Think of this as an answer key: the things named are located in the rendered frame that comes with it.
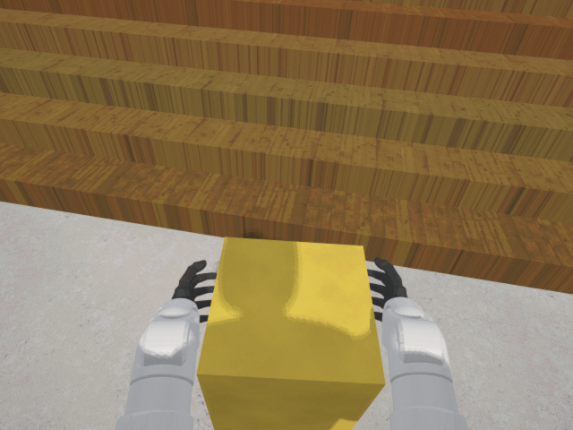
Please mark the right robot forearm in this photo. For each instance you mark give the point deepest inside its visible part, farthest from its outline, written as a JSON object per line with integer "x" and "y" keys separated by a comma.
{"x": 419, "y": 370}

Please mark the left robot forearm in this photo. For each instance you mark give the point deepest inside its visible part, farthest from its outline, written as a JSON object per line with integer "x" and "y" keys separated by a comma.
{"x": 163, "y": 372}

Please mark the carton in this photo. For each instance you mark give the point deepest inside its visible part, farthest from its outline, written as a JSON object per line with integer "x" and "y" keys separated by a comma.
{"x": 291, "y": 341}

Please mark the robot left hand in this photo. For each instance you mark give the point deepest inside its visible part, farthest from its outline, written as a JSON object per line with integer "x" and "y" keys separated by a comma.
{"x": 189, "y": 280}

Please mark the robot right hand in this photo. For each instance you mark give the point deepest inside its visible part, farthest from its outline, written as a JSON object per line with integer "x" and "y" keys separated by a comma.
{"x": 392, "y": 281}

